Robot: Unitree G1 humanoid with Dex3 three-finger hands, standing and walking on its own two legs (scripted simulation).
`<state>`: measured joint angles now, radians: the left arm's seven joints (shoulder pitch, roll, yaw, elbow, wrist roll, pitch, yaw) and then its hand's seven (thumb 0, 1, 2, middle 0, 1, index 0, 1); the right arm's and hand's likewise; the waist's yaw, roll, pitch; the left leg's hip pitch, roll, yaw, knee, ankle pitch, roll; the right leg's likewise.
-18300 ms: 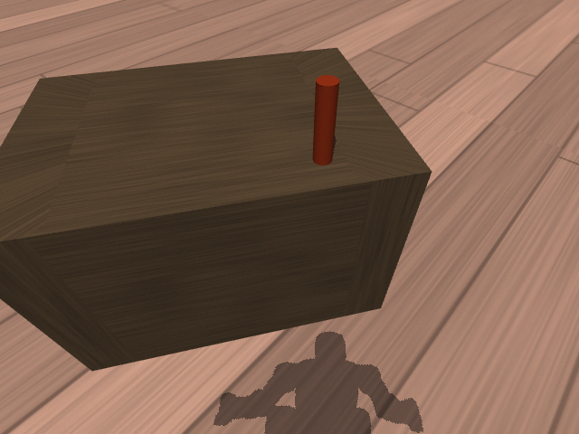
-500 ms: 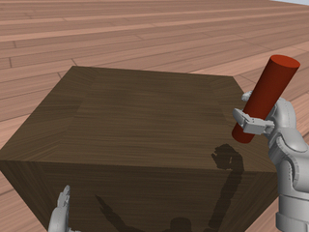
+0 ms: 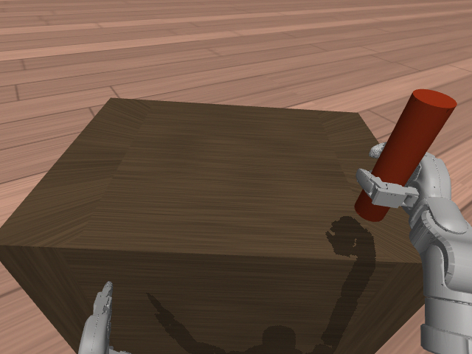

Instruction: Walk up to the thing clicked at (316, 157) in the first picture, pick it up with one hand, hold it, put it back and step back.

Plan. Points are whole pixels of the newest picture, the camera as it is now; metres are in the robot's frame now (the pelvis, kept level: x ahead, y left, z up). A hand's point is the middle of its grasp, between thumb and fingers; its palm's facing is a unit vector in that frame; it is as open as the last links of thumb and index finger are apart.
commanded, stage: crouch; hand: right
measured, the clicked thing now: (396, 163) +0.34 -0.19 +0.24
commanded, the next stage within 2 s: lower in 1.14 s
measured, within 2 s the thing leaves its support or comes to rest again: neither
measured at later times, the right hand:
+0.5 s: hand (364, 183) +0.41 -0.20 +0.14, palm faces +0.22 +0.97 -0.01, open 6.8 cm
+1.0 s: hand (361, 184) +0.45 -0.22 +0.10, palm faces +0.25 +0.97 -0.01, open 6.7 cm
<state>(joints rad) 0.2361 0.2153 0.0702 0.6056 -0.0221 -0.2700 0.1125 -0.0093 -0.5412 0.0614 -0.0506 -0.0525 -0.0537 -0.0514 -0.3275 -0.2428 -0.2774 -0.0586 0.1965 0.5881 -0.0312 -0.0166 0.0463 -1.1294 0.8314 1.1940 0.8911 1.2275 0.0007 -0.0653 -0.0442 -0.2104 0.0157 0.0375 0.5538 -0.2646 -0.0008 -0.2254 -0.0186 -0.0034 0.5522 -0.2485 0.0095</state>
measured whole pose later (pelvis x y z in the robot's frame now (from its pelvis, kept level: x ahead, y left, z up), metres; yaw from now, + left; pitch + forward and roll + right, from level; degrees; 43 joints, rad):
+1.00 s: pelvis +0.01 -0.01 -0.01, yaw +2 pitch +6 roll +1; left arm 0.27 0.22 0.03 0.52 0.00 -0.21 0.08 -0.01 -0.54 0.06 -0.06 -0.05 -0.06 -0.05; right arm -0.62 -0.38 -0.37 0.84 0.12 -0.11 0.00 -0.01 0.04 -1.16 0.85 1.17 0.91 1.20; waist 0.08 0.00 -0.05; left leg -0.45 -0.01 0.01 0.62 -0.27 -0.01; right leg -0.47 -0.04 -0.03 0.66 -0.29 0.00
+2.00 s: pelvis +0.00 -0.02 -0.05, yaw +3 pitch +14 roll +3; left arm 0.34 0.23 0.01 0.26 0.05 -0.15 0.02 -0.01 -0.55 0.07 -0.06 -0.05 -0.06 -0.05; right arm -0.72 -0.46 -0.45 1.11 0.06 -0.35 0.02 -0.01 0.04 -1.16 0.86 1.16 0.92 1.19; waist 0.15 0.02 -0.11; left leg -0.76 -0.02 0.01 0.87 -0.35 -0.02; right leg -0.80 -0.06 -0.02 0.94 -0.39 -0.01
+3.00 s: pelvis +0.01 -0.01 -0.06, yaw +2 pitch +17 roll +2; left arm 0.39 0.25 0.02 0.13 0.04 -0.09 0.02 -0.01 -0.54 0.06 -0.06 -0.05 -0.06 -0.06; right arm -0.69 -0.47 -0.50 1.04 0.07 -0.38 0.08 -0.01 0.27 -0.16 0.37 0.25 0.36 0.25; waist 0.14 0.01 -0.12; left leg -0.82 -0.02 0.03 0.95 -0.42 0.00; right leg -0.86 -0.06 0.00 1.01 -0.45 0.00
